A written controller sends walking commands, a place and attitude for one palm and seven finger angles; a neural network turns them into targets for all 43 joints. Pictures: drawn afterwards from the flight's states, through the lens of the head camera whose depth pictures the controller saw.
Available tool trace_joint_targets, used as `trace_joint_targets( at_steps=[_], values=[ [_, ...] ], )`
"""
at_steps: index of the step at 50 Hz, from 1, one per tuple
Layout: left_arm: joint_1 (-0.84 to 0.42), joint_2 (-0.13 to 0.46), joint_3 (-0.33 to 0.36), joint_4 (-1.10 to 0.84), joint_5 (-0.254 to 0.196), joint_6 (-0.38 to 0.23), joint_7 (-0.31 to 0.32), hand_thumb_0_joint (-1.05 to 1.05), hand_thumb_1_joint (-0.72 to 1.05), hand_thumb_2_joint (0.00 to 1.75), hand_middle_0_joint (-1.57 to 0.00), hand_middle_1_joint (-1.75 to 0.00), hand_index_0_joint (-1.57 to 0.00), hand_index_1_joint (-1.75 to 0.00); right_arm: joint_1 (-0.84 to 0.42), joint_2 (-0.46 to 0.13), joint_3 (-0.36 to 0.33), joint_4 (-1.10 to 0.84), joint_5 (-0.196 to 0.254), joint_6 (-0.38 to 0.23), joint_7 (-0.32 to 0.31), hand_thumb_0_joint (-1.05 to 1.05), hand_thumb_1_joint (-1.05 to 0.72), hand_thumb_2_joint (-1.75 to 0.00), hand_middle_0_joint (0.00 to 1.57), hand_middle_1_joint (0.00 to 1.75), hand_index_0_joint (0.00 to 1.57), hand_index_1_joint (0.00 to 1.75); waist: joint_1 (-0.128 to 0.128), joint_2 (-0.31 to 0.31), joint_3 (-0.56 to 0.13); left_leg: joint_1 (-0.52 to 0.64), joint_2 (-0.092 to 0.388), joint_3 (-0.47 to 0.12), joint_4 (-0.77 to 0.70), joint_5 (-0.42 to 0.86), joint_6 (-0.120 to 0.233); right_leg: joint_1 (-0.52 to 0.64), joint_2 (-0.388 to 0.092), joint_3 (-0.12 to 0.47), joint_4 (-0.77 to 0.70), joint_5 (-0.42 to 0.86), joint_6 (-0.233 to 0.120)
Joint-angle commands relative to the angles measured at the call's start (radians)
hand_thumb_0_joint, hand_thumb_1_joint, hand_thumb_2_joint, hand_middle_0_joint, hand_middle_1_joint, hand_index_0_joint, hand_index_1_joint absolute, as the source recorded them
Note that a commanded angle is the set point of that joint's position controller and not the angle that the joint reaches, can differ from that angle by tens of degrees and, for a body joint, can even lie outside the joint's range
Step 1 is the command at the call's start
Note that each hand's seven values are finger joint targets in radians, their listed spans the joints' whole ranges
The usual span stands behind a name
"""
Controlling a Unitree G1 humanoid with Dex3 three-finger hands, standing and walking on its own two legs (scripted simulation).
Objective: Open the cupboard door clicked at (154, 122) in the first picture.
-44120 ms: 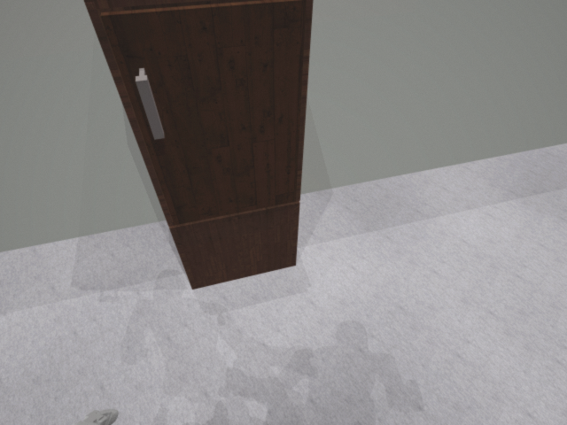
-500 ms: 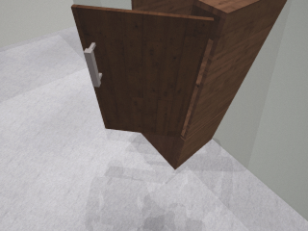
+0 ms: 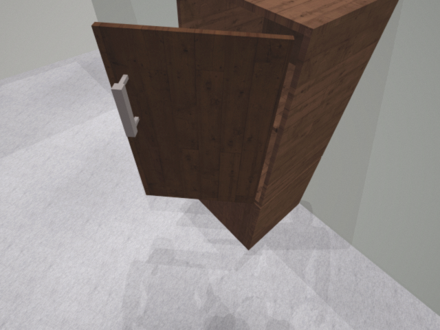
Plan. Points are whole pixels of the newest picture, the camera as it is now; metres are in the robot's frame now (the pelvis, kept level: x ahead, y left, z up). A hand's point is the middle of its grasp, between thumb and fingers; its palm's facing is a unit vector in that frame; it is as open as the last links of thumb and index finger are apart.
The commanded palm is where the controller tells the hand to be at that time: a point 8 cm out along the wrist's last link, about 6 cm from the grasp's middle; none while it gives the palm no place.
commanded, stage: come to a stop and stand still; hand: left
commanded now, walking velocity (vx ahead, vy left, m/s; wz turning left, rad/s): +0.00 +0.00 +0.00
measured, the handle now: (128, 106) +0.56 +0.26 +0.08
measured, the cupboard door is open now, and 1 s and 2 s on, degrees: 44 44 44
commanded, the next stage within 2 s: look again from close up in 0.42 s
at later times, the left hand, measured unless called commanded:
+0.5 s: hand out of the picture -0.02 +0.14 -0.18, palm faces +0.04 -0.99 -0.16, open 7.3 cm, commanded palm none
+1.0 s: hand out of the picture -0.04 +0.16 -0.17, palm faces +0.01 -0.98 -0.21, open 7.3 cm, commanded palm none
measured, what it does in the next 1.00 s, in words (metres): stands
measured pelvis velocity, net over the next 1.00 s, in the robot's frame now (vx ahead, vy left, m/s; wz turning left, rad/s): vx -0.05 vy -0.02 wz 0.00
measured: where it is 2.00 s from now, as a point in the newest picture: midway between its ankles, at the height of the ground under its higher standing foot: outside the picture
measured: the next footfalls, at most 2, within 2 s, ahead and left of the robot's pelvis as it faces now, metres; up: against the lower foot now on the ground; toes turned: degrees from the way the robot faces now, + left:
right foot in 1.70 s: +0.06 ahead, -0.09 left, +0.00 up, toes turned -6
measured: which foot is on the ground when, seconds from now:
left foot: down 0.00-1.00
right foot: down 0.00-1.00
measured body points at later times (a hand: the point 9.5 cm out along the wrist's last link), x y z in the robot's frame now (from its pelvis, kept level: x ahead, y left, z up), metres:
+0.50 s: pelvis +0.00 -0.02 +0.00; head +0.01 -0.01 +0.45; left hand -0.02 +0.20 -0.16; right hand -0.01 -0.23 -0.16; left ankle -0.04 +0.09 -0.74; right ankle -0.06 -0.14 -0.74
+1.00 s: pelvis -0.05 -0.02 +0.00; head -0.04 -0.03 +0.45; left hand -0.04 +0.21 -0.16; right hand -0.03 -0.24 -0.17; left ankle -0.04 +0.09 -0.74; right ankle -0.06 -0.14 -0.74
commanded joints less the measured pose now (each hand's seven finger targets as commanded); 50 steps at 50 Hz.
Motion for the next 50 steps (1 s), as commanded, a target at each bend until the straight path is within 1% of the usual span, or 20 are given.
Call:
trace_joint_targets(
  at_steps=[1, 4, 8, 9, 12, 14, 22, 25, 26, 27, 28, 29, 30, 31, 33, 34, 38, 41, 46, 50],
  values=[
    [0.073, 0.090, 0.017, -0.014, -0.004, -0.009, 0.011, 0.00, 0.90, 0.90, -0.20, -0.30, -0.20, -0.30, 0.067, -0.112, -0.016, -0.017, -0.001, -0.014, -0.009, 0.00, -0.90, -0.90, 0.20, 0.30, 0.20, 0.30, 0.002, 0.011, 0.000, 0.005, 0.131, -0.098, -0.046, 0.419, -0.022, -0.012, -0.066, 0.037, -0.035, 0.299, -0.053],
    [0.078, 0.086, 0.016, -0.011, -0.003, -0.011, 0.012, 0.00, 0.90, 0.90, -0.20, -0.30, -0.20, -0.30, 0.079, -0.106, -0.015, -0.010, 0.000, -0.014, -0.010, 0.00, -0.90, -0.90, 0.20, 0.30, 0.20, 0.30, 0.002, -0.003, 0.006, 0.001, 0.129, -0.096, -0.048, 0.397, -0.020, -0.005, -0.065, 0.032, -0.040, 0.302, -0.054],
    [0.086, 0.082, 0.015, -0.007, -0.005, -0.012, 0.013, 0.00, 0.90, 0.90, -0.20, -0.30, -0.20, -0.30, 0.088, -0.099, -0.016, -0.004, -0.001, -0.015, -0.010, 0.00, -0.90, -0.90, 0.20, 0.30, 0.20, 0.30, -0.001, 0.023, -0.004, 0.009, 0.128, -0.097, -0.048, 0.394, -0.022, -0.005, -0.066, 0.040, -0.042, 0.296, -0.056],
    [0.086, 0.080, 0.016, -0.007, -0.003, -0.013, 0.013, 0.00, 0.90, 0.90, -0.20, -0.30, -0.20, -0.30, 0.091, -0.093, -0.015, -0.002, 0.001, -0.015, -0.011, 0.00, -0.90, -0.90, 0.20, 0.30, 0.20, 0.30, 0.000, 0.001, 0.013, 0.000, 0.128, -0.094, -0.046, 0.389, -0.021, -0.006, -0.063, 0.034, -0.045, 0.308, -0.056],
    [0.092, 0.076, 0.015, -0.002, -0.004, -0.014, 0.013, 0.00, 0.90, 0.90, -0.20, -0.30, -0.20, -0.30, 0.094, -0.090, -0.016, -0.001, -0.001, -0.014, -0.011, 0.00, -0.90, -0.90, 0.20, 0.30, 0.20, 0.30, -0.002, 0.018, 0.015, -0.001, 0.127, -0.094, -0.048, 0.377, -0.024, -0.010, -0.067, 0.038, -0.047, 0.308, -0.057],
    [0.095, 0.072, 0.014, -0.002, -0.002, -0.016, 0.014, 0.00, 0.90, 0.90, -0.20, -0.30, -0.20, -0.30, 0.098, -0.085, -0.015, 0.001, 0.000, -0.014, -0.011, 0.00, -0.90, -0.90, 0.20, 0.30, 0.20, 0.30, -0.002, -0.003, 0.020, -0.004, 0.128, -0.092, -0.047, 0.362, -0.022, -0.006, -0.065, 0.035, -0.053, 0.314, -0.057],
    [0.104, 0.072, 0.013, 0.002, -0.003, -0.019, 0.013, 0.00, 0.90, 0.90, -0.20, -0.30, -0.20, -0.30, 0.092, -0.084, -0.015, 0.001, -0.001, -0.014, -0.011, 0.00, -0.90, -0.90, 0.20, 0.30, 0.20, 0.30, -0.003, 0.022, 0.020, -0.001, 0.127, -0.091, -0.050, 0.339, -0.027, -0.012, -0.068, 0.042, -0.064, 0.311, -0.057],
    [0.107, 0.067, 0.013, 0.003, -0.001, -0.020, 0.014, 0.00, 0.90, 0.90, -0.20, -0.30, -0.20, -0.30, 0.091, -0.081, -0.016, -0.002, -0.001, -0.014, -0.011, 0.00, -0.90, -0.90, 0.20, 0.30, 0.20, 0.30, -0.006, 0.007, 0.027, -0.002, 0.128, -0.092, -0.050, 0.341, -0.027, -0.015, -0.067, 0.043, -0.065, 0.326, -0.058],
    [0.165, 0.088, 0.005, 0.004, 0.020, -0.055, 0.055, 0.00, 0.90, 0.90, -0.20, -0.30, -0.20, -0.30, -0.010, -0.115, -0.010, -0.090, 0.011, -0.034, 0.008, 0.00, -0.90, -0.90, 0.20, 0.30, 0.20, 0.30, 0.025, 0.033, 0.052, -0.085, 0.129, -0.058, 0.178, 0.507, -0.043, -0.084, -0.101, 0.096, -0.017, 0.713, -0.037],
    [0.151, 0.125, 0.019, -0.038, 0.012, -0.058, 0.050, 0.00, 0.90, 0.90, -0.20, -0.30, -0.20, -0.30, 0.053, -0.068, -0.011, -0.114, 0.000, -0.029, 0.012, 0.00, -0.90, -0.90, 0.20, 0.30, 0.20, 0.30, -0.020, 0.041, -0.001, -0.107, 0.106, -0.075, 0.142, 0.246, -0.026, -0.019, -0.125, 0.086, 0.037, 0.713, -0.073],
    [0.121, 0.108, 0.011, -0.043, 0.007, -0.056, 0.039, 0.00, 0.90, 0.90, -0.20, -0.30, -0.20, -0.30, 0.059, -0.066, -0.011, -0.108, 0.000, -0.029, 0.007, 0.00, -0.90, -0.90, 0.20, 0.30, 0.20, 0.30, -0.019, 0.090, -0.005, -0.101, 0.104, -0.075, 0.082, 0.208, -0.018, -0.028, -0.115, 0.080, 0.059, 0.623, -0.081],
    [0.117, 0.105, 0.007, -0.044, 0.007, -0.059, 0.035, 0.00, 0.90, 0.90, -0.20, -0.30, -0.20, -0.30, 0.083, -0.065, -0.006, -0.101, -0.005, -0.036, 0.010, 0.00, -0.90, -0.90, 0.20, 0.30, 0.20, 0.30, -0.014, 0.108, -0.049, -0.088, 0.114, -0.081, 0.088, 0.338, -0.019, -0.008, -0.094, 0.059, 0.080, 0.591, -0.084],
    [0.133, 0.095, 0.009, -0.050, 0.004, -0.057, 0.033, 0.00, 0.90, 0.90, -0.20, -0.30, -0.20, -0.30, 0.094, -0.082, -0.006, -0.106, -0.004, -0.036, 0.009, 0.00, -0.90, -0.90, 0.20, 0.30, 0.20, 0.30, -0.013, 0.084, -0.105, -0.049, 0.128, -0.092, 0.099, 0.395, -0.012, 0.001, -0.075, 0.047, 0.086, 0.493, -0.085],
    [0.132, 0.081, 0.009, -0.053, 0.003, -0.053, 0.032, 0.00, 0.90, 0.90, -0.20, -0.30, -0.20, -0.30, 0.094, -0.095, -0.008, -0.112, -0.004, -0.037, 0.006, 0.00, -0.90, -0.90, 0.20, 0.30, 0.20, 0.30, -0.015, 0.058, -0.120, -0.028, 0.139, -0.103, 0.103, 0.459, -0.005, -0.007, -0.059, 0.039, 0.097, 0.436, -0.085],
    [0.125, 0.069, 0.004, -0.056, 0.002, -0.042, 0.030, 0.00, 0.90, 0.90, -0.20, -0.30, -0.20, -0.30, 0.089, -0.111, -0.010, -0.122, -0.002, -0.037, 0.003, 0.00, -0.90, -0.90, 0.20, 0.30, 0.20, 0.30, -0.010, 0.051, -0.106, -0.019, 0.148, -0.110, 0.096, 0.485, 0.005, -0.033, -0.045, 0.027, 0.098, 0.319, -0.079],
    [0.119, 0.067, 0.003, -0.058, 0.005, -0.038, 0.028, 0.00, 0.90, 0.90, -0.20, -0.30, -0.20, -0.30, 0.074, -0.106, -0.007, -0.124, -0.004, -0.036, 0.001, 0.00, -0.90, -0.90, 0.20, 0.30, 0.20, 0.30, -0.005, 0.063, -0.067, -0.032, 0.146, -0.106, 0.090, 0.487, 0.008, -0.051, -0.040, 0.031, 0.094, 0.299, -0.076],
    [0.095, 0.082, 0.002, -0.067, 0.004, -0.022, 0.019, 0.00, 0.90, 0.90, -0.20, -0.30, -0.20, -0.30, 0.041, -0.111, -0.003, -0.133, -0.001, -0.023, 0.007, 0.00, -0.90, -0.90, 0.20, 0.30, 0.20, 0.30, -0.001, -0.019, 0.062, -0.118, 0.129, -0.115, 0.013, 0.183, 0.006, -0.115, -0.039, 0.047, 0.041, 0.119, -0.068],
    [0.087, 0.093, 0.002, -0.071, 0.005, -0.017, 0.013, 0.00, 0.90, 0.90, -0.20, -0.30, -0.20, -0.30, 0.032, -0.114, -0.001, -0.128, -0.004, -0.020, 0.014, 0.00, -0.90, -0.90, 0.20, 0.30, 0.20, 0.30, 0.003, -0.002, 0.114, -0.153, 0.118, -0.121, -0.034, 0.058, 0.007, -0.150, -0.035, 0.062, 0.012, 0.001, -0.067],
    [0.090, 0.112, 0.003, -0.078, 0.005, -0.017, 0.008, 0.00, 0.90, 0.90, -0.20, -0.30, -0.20, -0.30, 0.033, -0.123, 0.000, -0.118, -0.005, -0.020, 0.017, 0.00, -0.90, -0.90, 0.20, 0.30, 0.20, 0.30, 0.004, 0.002, 0.093, -0.145, 0.112, -0.118, -0.058, -0.008, 0.004, -0.159, -0.039, 0.079, -0.016, -0.053, -0.069],
    [0.090, 0.118, 0.005, -0.080, 0.006, -0.019, 0.005, 0.00, 0.90, 0.90, -0.20, -0.30, -0.20, -0.30, 0.036, -0.126, 0.000, -0.109, -0.004, -0.024, 0.017, 0.00, -0.90, -0.90, 0.20, 0.30, 0.20, 0.30, 0.008, 0.016, 0.060, -0.138, 0.116, -0.113, -0.062, 0.005, 0.003, -0.138, -0.041, 0.079, -0.018, -0.029, -0.069]
  ],
)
